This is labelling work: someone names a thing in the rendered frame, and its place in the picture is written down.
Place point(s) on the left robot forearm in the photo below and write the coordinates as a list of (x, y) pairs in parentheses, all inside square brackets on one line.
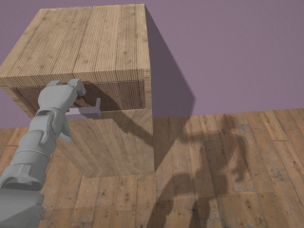
[(27, 170)]

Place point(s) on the cabinet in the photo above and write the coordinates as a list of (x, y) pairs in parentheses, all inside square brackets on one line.
[(95, 44)]

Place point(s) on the handle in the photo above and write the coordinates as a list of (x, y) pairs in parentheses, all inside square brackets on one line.
[(90, 112)]

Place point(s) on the left robot hand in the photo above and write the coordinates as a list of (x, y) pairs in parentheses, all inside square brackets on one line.
[(62, 97)]

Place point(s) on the drawer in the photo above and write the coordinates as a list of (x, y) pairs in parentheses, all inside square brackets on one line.
[(114, 95)]

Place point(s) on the robot left upper arm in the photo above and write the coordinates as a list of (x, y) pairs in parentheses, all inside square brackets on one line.
[(20, 208)]

